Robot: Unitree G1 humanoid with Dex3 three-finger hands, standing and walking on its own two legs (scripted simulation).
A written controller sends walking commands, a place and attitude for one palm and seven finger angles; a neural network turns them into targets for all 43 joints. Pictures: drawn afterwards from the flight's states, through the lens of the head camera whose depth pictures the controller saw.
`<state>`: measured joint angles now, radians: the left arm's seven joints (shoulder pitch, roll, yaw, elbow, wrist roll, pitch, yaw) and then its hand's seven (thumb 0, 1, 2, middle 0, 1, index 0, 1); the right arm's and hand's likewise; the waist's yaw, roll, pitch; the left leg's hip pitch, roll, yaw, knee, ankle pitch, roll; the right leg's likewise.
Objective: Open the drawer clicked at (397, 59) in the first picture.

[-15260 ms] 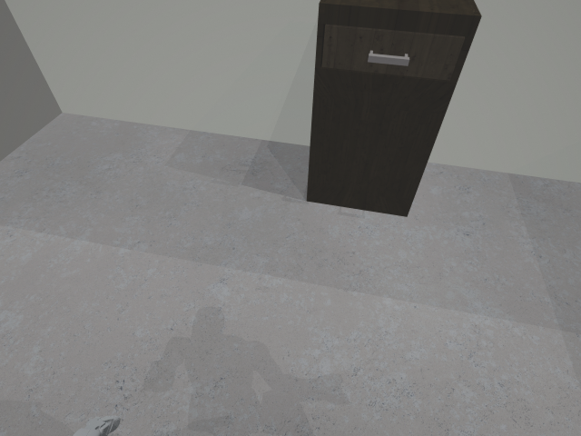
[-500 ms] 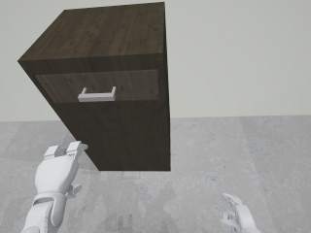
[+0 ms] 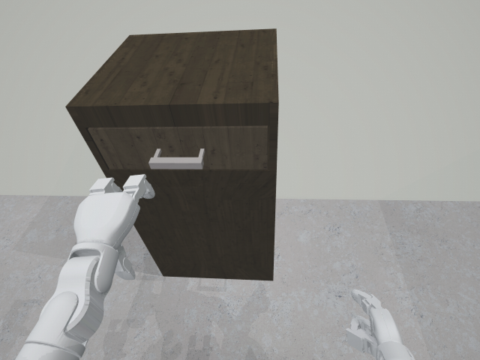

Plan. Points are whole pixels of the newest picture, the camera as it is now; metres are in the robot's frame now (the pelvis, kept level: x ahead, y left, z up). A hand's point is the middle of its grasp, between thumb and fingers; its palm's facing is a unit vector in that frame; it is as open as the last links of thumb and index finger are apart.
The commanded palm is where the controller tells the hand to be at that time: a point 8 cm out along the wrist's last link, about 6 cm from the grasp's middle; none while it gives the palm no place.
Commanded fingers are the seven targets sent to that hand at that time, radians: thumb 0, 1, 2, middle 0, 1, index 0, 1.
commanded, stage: raise the hand with hooked fingers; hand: left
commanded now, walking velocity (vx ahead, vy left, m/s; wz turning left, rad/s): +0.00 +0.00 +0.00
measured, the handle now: (178, 157) +0.57 +0.24 -0.01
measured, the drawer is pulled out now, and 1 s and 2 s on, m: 0.00 0.00 0.00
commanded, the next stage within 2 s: move the hooked fingers above the handle in 0.58 s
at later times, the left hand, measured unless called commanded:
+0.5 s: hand (119, 220) +0.30 +0.24 +0.10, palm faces +0.02 -0.07 -1.00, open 13.8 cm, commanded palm +0.27 +0.25 +0.17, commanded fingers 0.00 -0.50 0.30 -0.30 -1.20 -0.30 -1.20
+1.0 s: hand (133, 209) +0.33 +0.23 +0.09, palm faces -0.01 -0.03 -1.00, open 13.8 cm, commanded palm +0.32 +0.24 +0.15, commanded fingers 0.00 -0.50 0.30 -0.30 -1.20 -0.30 -1.20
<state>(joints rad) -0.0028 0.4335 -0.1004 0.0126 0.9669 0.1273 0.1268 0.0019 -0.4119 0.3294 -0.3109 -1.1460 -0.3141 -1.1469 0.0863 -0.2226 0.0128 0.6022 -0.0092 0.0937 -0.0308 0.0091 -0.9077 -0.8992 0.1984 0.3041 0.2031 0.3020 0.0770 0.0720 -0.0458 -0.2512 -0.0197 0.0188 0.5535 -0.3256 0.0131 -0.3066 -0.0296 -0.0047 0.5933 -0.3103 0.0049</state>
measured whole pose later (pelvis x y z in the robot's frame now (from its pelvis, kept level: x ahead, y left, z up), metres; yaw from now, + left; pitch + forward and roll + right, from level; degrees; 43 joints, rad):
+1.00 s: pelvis -0.01 -0.02 +0.01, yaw +1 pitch +2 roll +1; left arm -0.29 0.49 -0.08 0.32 0.96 -0.05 0.04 0.00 -0.49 0.30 -0.32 -1.20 -0.32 -1.20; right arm 0.13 -0.25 0.00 0.65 0.01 0.07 -0.06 0.01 -0.91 -0.90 0.20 0.30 0.20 0.30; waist 0.07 0.07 -0.01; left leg -0.25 0.00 -0.01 0.47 -0.26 -0.01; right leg -0.29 -0.01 -0.04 0.50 -0.24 -0.02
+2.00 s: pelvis +0.01 +0.00 -0.01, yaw -1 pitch +15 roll +0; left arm -0.82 0.50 -0.05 1.00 1.09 -0.05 0.23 0.00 -0.48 0.30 -0.32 -1.20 -0.32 -1.20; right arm 0.33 -0.26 -0.05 0.69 0.00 0.10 -0.02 0.00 -0.91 -0.90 0.20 0.30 0.21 0.30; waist -0.08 0.04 -0.10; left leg -0.55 0.00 0.02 0.65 -0.35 0.02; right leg -0.59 -0.01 0.00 0.64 -0.31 0.01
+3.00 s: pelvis +0.01 +0.01 -0.02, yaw -2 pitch +19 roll -1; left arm -0.93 0.54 -0.01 1.13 1.10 -0.05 0.24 0.00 -0.48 0.30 -0.33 -1.22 -0.34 -1.22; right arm 0.37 -0.26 -0.04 0.70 -0.02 0.10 -0.01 0.00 -0.91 -0.90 0.20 0.30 0.21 0.30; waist -0.13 0.05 -0.13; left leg -0.66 0.01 0.03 0.72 -0.39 0.03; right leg -0.68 0.00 0.00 0.67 -0.31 0.02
